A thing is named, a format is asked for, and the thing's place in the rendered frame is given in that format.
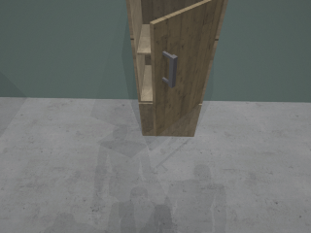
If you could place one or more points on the handle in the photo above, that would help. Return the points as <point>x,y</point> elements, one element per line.
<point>173,61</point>

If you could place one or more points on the cupboard door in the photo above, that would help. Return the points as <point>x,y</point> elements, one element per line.
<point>190,34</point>

